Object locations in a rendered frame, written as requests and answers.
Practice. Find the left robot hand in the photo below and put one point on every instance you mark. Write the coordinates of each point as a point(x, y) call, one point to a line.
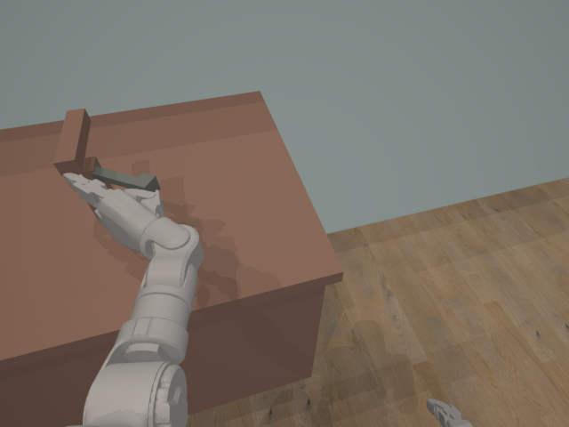
point(125, 214)

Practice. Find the robot left upper arm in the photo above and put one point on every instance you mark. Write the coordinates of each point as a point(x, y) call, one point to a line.
point(141, 394)

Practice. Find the tap lever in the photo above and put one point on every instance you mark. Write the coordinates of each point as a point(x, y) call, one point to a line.
point(145, 181)

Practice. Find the right robot hand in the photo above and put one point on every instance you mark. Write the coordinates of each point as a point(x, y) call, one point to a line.
point(449, 416)

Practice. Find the left robot forearm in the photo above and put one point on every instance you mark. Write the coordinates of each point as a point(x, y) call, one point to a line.
point(157, 328)

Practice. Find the counter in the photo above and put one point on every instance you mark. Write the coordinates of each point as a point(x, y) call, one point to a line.
point(66, 286)

